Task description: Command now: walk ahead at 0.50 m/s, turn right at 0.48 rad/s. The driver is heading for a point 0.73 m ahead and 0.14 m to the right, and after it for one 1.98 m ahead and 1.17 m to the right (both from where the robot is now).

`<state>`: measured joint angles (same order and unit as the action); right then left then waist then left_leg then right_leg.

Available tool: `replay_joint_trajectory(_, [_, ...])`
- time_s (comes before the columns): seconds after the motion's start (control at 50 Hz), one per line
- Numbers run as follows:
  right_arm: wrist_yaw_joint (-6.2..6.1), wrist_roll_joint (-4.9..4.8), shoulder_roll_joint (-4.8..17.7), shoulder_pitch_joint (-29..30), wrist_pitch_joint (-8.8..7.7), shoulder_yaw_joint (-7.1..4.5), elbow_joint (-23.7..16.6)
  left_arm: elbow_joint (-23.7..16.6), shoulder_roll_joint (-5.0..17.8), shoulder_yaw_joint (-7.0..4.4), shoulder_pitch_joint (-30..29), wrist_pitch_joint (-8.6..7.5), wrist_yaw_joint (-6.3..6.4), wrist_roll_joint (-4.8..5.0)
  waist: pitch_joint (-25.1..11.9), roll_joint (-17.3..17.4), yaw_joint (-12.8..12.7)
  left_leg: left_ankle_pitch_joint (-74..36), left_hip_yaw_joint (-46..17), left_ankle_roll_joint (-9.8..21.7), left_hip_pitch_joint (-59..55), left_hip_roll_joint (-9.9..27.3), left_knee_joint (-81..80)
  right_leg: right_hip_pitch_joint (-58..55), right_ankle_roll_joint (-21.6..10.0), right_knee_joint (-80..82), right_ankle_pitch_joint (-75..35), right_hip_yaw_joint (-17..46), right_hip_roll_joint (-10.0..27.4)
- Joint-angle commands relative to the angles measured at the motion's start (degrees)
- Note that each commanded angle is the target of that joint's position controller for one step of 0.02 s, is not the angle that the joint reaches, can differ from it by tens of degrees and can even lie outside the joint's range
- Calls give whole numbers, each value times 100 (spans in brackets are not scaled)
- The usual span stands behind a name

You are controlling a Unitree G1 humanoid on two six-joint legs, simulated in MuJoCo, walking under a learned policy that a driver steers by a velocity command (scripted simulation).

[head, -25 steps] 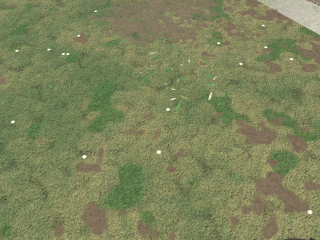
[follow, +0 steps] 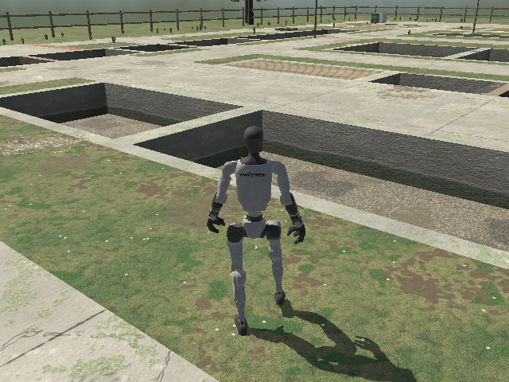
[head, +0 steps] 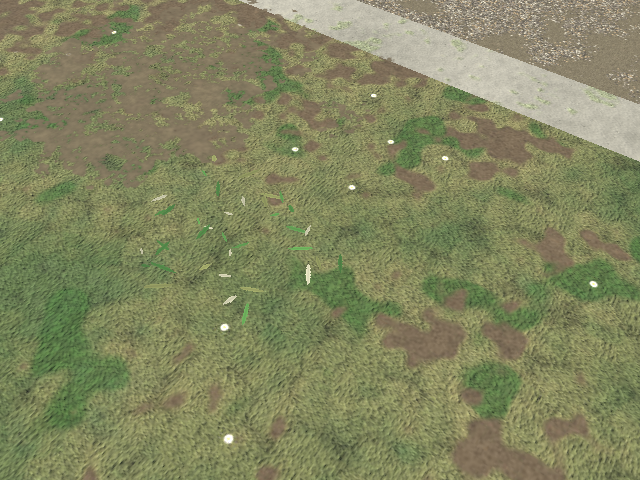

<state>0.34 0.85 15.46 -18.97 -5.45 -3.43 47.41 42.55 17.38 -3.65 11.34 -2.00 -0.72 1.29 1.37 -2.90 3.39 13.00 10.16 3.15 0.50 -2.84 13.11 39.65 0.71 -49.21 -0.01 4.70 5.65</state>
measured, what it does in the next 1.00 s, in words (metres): walks ahead, turning right: right foot, then left foot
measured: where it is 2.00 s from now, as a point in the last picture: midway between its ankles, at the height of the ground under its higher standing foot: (481, 271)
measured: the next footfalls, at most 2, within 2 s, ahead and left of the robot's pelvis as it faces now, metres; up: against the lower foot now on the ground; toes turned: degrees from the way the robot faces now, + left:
right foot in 0.22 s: +0.28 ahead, -0.14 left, +0.00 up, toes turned -10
left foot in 0.68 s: +0.60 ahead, +0.00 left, +0.00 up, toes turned -23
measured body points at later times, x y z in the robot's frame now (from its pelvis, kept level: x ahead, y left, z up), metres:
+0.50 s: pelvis +0.28 -0.06 +0.00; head +0.31 -0.08 +0.45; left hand +0.43 +0.19 -0.10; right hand +0.40 -0.37 -0.09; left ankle +0.47 +0.09 -0.68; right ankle +0.24 -0.13 -0.74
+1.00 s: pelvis +0.56 -0.08 +0.00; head +0.58 -0.08 +0.45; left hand +0.82 +0.07 -0.10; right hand +0.46 -0.35 -0.12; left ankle +0.56 +0.02 -0.74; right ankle +0.61 -0.29 -0.68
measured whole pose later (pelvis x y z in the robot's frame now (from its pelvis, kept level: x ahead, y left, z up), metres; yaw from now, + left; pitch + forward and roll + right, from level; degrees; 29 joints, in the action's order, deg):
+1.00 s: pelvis +0.56 -0.08 +0.00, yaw -25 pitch +1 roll +1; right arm 0.9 0.0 15.1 -20.7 -5.1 -2.4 48.2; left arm 38.9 16.2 -2.9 10.0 -3.0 -0.4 0.7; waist 1.0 -2.7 4.1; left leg 10.9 2.2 3.0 4.7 -3.1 14.2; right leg 37.5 0.1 -47.0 5.4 3.2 5.2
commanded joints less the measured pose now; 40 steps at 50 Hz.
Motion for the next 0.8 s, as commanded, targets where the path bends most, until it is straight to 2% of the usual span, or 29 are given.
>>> replay_joint_trajectory(0.02, [-71,-46,929,285,-49,-207,-329,-539,67,44,-522,-75,-120,-14,376,430,28,-1962,-376,636,209,1670,-635,-29,-78,717,-482,-249,51])
replay_joint_trajectory(0.1, [-90,-141,1058,-56,145,-254,-130,-923,65,63,-1081,-77,-273,3,499,427,168,-2674,-131,559,-652,1895,-237,240,-302,1248,69,-588,-70])
replay_joint_trajectory(0.14, [-128,-165,1193,13,237,-286,-141,-1036,181,2,-1008,-59,-326,8,272,615,-15,-4287,55,441,-848,1903,327,-235,-496,1340,601,-901,-357])
replay_joint_trajectory(0.16, [-163,-181,1283,53,278,-312,-163,-1038,293,-59,-798,-34,-329,1,49,762,-183,-5265,124,382,-909,1896,792,-638,-615,1303,907,-1066,-565])
replay_joint_trajectory(0.18, [-194,-185,1350,103,324,-329,-188,-959,475,-163,-311,-11,-316,7,-264,839,-483,-5916,183,322,-837,1854,1555,-1291,-762,1315,1129,-1167,-785])
replay_joint_trajectory(0.2, [-222,-216,1351,224,345,-317,-225,-766,751,-330,540,1,-254,13,-703,741,-980,-5724,294,166,-332,1683,2698,-2559,-983,1730,835,-1129,-985])
replay_joint_trajectory(0.22, [-233,-132,1157,169,290,-230,-320,-573,1187,-513,1411,71,-126,13,-1209,200,-1350,-3871,266,-71,1072,1422,4381,-4338,-1310,1937,742,-67,-413])
replay_joint_trajectory(0.24, [-105,48,283,-405,117,45,-630,-635,1738,-569,1164,20,-87,45,-1660,-1190,-570,1858,-295,-426,3747,168,6357,-6224,-2421,2330,1469,3202,1080])
replay_joint_trajectory(0.26, [-9,-137,755,233,-119,-20,-691,-760,1221,-427,1366,-58,-98,0,-2218,-458,-1048,2060,-1545,-339,4360,147,6862,-6429,-2541,3061,1918,4184,1357])
replay_joint_trajectory(0.28, [38,-338,984,815,-236,-84,-905,-713,967,-343,1154,-127,-108,-50,-1361,-208,-1079,1469,-1591,-211,4703,424,6634,-5802,-2220,3215,1454,3282,1172])
replay_joint_trajectory(0.3, [13,-279,903,857,-290,-53,-920,-729,845,-304,796,-158,-108,-24,-854,237,-773,994,-1561,-177,4485,666,6078,-4944,-2011,3229,873,2592,903])
replay_joint_trajectory(0.32, [-19,-130,918,826,-282,-82,-847,-800,679,-252,430,-159,-97,-27,-536,348,-540,774,-1521,-243,4150,822,5586,-4218,-1876,3303,267,2081,670])
replay_joint_trajectory(0.34, [-16,-76,948,689,-218,-116,-821,-893,571,-206,234,-167,-68,-104,-451,201,-350,587,-1559,-313,3760,924,5380,-3721,-1851,3430,-146,1814,530])
replay_joint_trajectory(0.4, [-26,9,750,618,-39,-82,-822,-853,688,-232,176,-197,10,-77,-297,164,-191,297,-1368,-633,3402,895,4669,-2882,-1872,3643,-774,1352,324])
replay_joint_trajectory(0.44, [-42,17,586,1058,0,-11,-961,-770,845,-277,311,-181,86,-60,-133,88,-315,-346,-1278,-778,3356,786,3812,-2536,-1735,3663,-715,1037,108])
replay_joint_trajectory(0.5, [10,-23,440,1747,-34,67,-1105,-651,904,-296,559,-115,147,-18,-95,-106,-622,-1541,-1227,-801,2855,480,2429,-2293,-1409,3525,25,846,-176])
replay_joint_trajectory(0.54, [68,-99,508,1946,-75,58,-1141,-528,892,-287,782,-106,149,-7,-142,-190,-751,-1923,-1266,-759,2658,410,2037,-2468,-1331,3457,408,1004,-28])
replay_joint_trajectory(0.58, [119,-118,645,2006,-125,14,-1164,-411,789,-255,935,-108,150,13,-136,-241,-772,-1842,-1402,-617,2668,461,1757,-2872,-1271,3194,643,1264,186])
replay_joint_trajectory(0.64, [141,-112,820,1714,-181,-80,-1127,-330,785,-258,895,-78,146,-34,-87,-437,-547,-1139,-1330,-300,2385,452,1551,-3275,-1131,2756,338,1563,420])
replay_joint_trajectory(0.66, [117,-85,902,1312,-196,-144,-1014,-336,701,-229,849,-64,136,-46,-225,-427,-326,-1013,-1186,-150,1843,357,1372,-3281,-1024,2355,-178,1487,248])
replay_joint_trajectory(0.68, [88,-22,1096,673,-224,-225,-910,-369,469,-138,864,-66,117,-85,-762,-224,-27,-1049,-1456,112,819,696,1434,-3068,-839,1336,-355,1205,-72])
replay_joint_trajectory(0.7, [68,76,1563,-44,-226,-336,-827,-449,150,-24,1415,-105,124,-71,-1659,877,-15,-629,-3195,826,-1144,1820,1416,-1614,-454,-552,885,623,-740])
replay_joint_trajectory(0.72, [146,-56,1559,-544,-148,-384,-539,-432,149,18,1763,-157,136,47,-1959,2256,-7,1096,-5458,1431,-1892,2536,474,-189,-203,-2004,3291,384,-1133])
replay_joint_trajectory(0.74, [160,-173,1104,-337,-132,-247,-596,-422,657,-90,1336,-172,136,111,-1223,1440,114,2094,-5400,1240,-1446,2443,218,415,-223,-2525,3085,683,-837])
replay_joint_trajectory(0.76, [136,-140,897,-21,-88,-179,-654,-538,758,-109,741,-173,133,82,-657,947,124,1842,-4548,1023,-805,2236,213,508,-248,-2555,2636,470,-586])
replay_joint_trajectory(0.78, [127,-78,793,252,-55,-127,-674,-632,694,-94,392,-190,127,-16,-252,658,17,1175,-3905,955,-129,1977,104,411,-252,-2246,2266,264,-377])
replay_joint_trajectory(0.8, [116,-39,668,413,-54,-78,-671,-653,624,-110,299,-198,116,-84,-115,679,-115,629,-3500,913,261,1775,-2,221,-252,-1864,1962,222,-169])
Keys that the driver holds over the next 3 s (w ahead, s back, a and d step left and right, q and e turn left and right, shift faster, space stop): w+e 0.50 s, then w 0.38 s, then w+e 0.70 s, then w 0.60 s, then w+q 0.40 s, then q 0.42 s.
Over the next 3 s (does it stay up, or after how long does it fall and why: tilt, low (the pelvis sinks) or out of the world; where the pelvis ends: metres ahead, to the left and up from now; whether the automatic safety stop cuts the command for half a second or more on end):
stays up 1.29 -0.75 -0.01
